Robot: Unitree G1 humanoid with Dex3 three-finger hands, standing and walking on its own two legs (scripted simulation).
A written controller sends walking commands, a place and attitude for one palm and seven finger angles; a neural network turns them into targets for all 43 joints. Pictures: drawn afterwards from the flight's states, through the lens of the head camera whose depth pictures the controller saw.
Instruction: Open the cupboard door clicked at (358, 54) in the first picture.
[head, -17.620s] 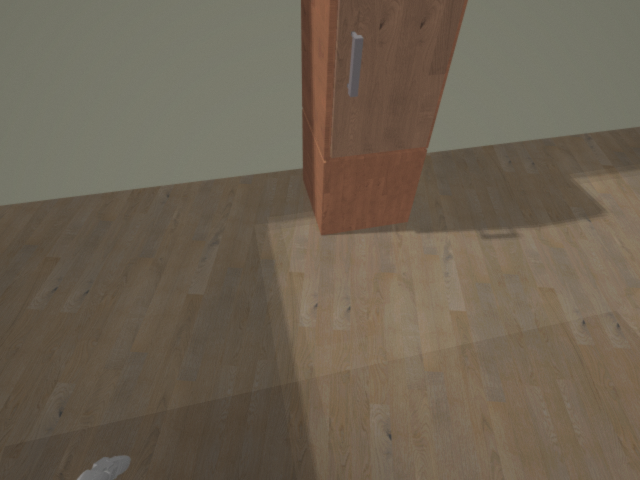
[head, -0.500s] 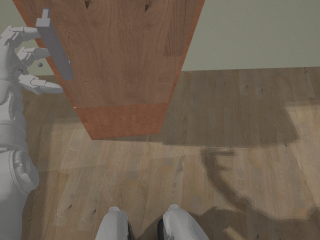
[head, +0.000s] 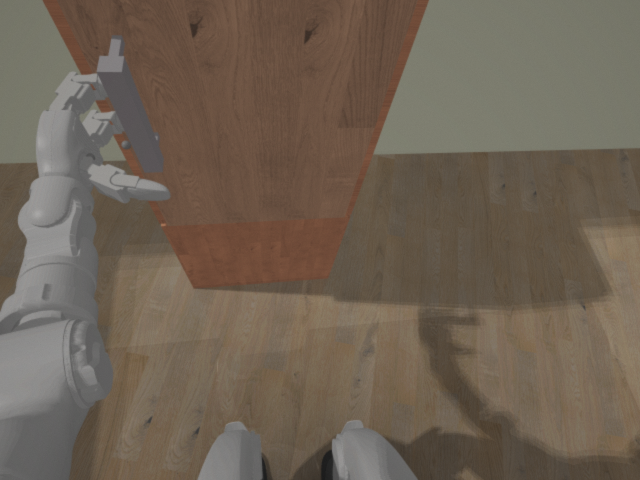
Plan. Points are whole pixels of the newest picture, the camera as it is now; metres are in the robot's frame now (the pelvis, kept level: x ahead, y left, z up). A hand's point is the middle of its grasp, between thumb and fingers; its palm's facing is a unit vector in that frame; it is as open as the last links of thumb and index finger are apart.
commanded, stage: slide the fingers in behind the handle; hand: left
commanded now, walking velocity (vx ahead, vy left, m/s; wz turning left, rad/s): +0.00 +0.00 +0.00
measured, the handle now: (137, 110) +0.55 +0.20 +0.07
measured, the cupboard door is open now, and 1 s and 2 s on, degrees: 0 0 2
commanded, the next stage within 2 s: close the thumb around the handle in 0.92 s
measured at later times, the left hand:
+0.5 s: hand (155, 149) +0.50 +0.17 +0.06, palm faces +0.06 -1.00 +0.01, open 14.0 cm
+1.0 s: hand (156, 149) +0.50 +0.17 +0.07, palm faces +0.08 -1.00 -0.02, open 14.2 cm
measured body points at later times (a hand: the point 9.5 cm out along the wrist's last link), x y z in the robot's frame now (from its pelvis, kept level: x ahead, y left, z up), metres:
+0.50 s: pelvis -0.01 -0.01 +0.00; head +0.12 +0.02 +0.43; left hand +0.49 +0.23 +0.06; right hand +0.00 -0.27 -0.11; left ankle +0.01 +0.09 -0.66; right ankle +0.00 -0.12 -0.66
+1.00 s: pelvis +0.00 -0.01 +0.00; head +0.12 +0.01 +0.43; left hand +0.48 +0.22 +0.07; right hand +0.01 -0.28 -0.12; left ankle +0.01 +0.09 -0.66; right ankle +0.00 -0.12 -0.66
